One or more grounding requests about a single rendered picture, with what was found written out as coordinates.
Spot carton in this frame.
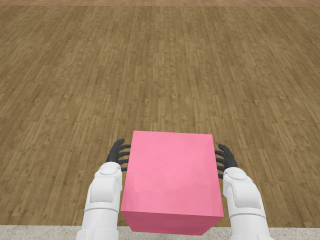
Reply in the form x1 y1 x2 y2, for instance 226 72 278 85
120 130 224 236

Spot right robot hand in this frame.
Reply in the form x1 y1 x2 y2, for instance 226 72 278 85
214 143 239 179

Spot robot left forearm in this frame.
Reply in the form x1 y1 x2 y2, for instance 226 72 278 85
76 162 122 240

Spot robot right forearm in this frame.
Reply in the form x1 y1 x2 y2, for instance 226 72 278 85
223 167 275 240

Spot left robot hand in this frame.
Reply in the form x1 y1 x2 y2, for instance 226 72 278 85
105 138 131 172

